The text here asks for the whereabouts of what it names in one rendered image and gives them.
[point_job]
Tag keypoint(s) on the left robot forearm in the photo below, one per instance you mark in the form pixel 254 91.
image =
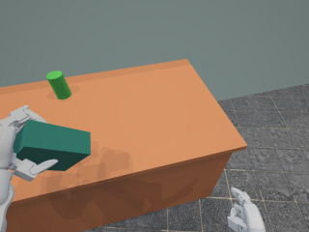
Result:
pixel 6 196

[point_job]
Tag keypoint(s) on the right robot hand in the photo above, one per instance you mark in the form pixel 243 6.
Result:
pixel 250 217

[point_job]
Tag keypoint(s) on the sponge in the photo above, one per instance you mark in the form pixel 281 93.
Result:
pixel 39 142

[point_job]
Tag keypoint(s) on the left robot hand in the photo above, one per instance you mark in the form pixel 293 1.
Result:
pixel 9 128

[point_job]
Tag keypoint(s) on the table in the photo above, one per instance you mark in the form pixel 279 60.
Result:
pixel 159 139

